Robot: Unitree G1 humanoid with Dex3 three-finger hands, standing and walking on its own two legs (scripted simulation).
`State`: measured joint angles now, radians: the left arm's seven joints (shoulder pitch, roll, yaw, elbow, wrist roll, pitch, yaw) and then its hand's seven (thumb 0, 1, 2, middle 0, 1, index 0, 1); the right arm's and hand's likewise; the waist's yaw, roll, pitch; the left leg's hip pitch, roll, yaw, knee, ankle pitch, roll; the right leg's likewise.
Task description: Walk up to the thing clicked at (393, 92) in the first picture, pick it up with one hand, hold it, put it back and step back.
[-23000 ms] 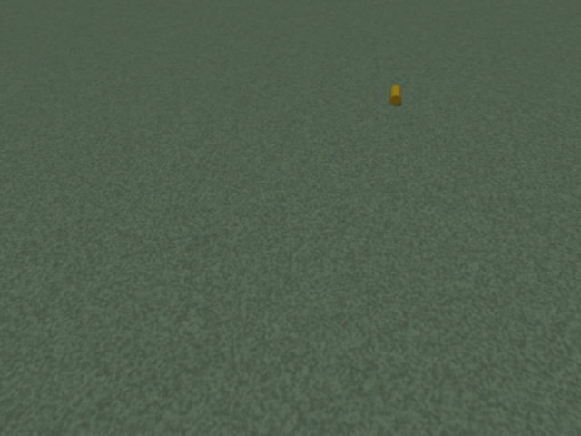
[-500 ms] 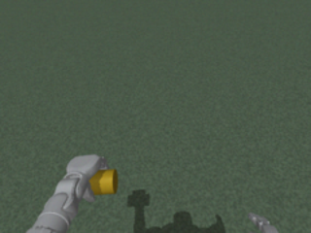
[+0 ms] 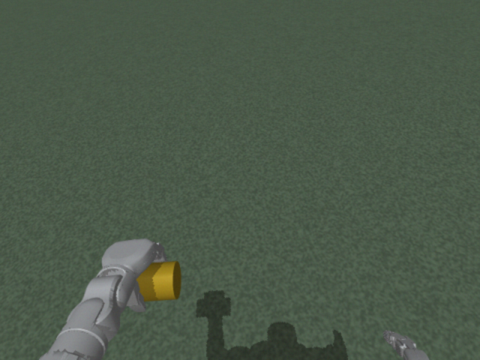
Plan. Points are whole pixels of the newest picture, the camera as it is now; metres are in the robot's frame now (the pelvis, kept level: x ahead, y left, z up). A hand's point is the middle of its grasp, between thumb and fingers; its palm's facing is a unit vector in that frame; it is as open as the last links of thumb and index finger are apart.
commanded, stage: hold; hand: left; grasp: from above
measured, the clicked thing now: (142, 282) +0.29 +0.23 -0.07
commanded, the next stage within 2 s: crouch in 0.06 s
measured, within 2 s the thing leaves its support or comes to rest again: neither
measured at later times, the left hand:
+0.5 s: hand (144, 294) +0.28 +0.23 -0.10, palm faces -0.48 -0.04 -0.87, open 9.6 cm
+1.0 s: hand (172, 309) +0.33 +0.24 -0.34, palm faces -0.44 +0.01 -0.90, open 9.7 cm
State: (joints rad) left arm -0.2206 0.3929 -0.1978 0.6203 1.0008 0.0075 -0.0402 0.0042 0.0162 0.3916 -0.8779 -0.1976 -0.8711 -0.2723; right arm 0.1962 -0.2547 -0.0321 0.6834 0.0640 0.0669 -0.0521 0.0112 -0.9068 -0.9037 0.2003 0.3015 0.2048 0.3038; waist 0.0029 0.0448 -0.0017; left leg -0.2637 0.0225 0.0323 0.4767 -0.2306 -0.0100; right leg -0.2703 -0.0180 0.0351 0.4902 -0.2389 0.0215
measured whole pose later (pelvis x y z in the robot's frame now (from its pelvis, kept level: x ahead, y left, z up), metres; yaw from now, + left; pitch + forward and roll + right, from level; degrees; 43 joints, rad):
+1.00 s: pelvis -0.05 +0.01 -0.21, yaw +0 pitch +31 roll -2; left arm -0.62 0.41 -0.04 1.18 1.18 -0.05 0.39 0.00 0.02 0.40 -0.85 -0.26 -0.84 -0.32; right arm 0.23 -0.25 -0.08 0.76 -0.06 -0.01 0.00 0.01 -0.90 -0.90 0.20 0.30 0.21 0.30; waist -0.13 0.04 -0.20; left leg -1.58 0.03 -0.03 1.62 -0.59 0.00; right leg -1.54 0.00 0.01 1.59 -0.59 0.03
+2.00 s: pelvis -0.08 +0.00 -0.40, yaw -3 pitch +36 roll -5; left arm -0.87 0.59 0.07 1.39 1.25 -0.15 0.44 0.00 0.05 0.41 -0.78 -0.36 -0.78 -0.40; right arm 0.15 -0.25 -0.01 0.79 -0.13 -0.08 0.12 0.00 -0.90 -0.90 0.20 0.30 0.21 0.30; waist -0.20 0.00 -0.10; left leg -2.22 0.02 -0.11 2.27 -0.68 -0.02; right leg -2.17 0.02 -0.03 2.21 -0.68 0.04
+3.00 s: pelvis -0.07 +0.00 -0.47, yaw -7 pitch +32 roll -8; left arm -0.92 0.74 0.17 1.58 1.29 -0.22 0.57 0.00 0.03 0.41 -0.82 -0.32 -0.81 -0.36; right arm 0.10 -0.28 0.10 0.78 -0.22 -0.14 0.20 0.00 -0.91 -0.90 0.20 0.30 0.21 0.30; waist -0.28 -0.05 0.04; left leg -2.36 0.01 -0.20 2.51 -0.72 -0.04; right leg -2.29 0.05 -0.09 2.41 -0.69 0.04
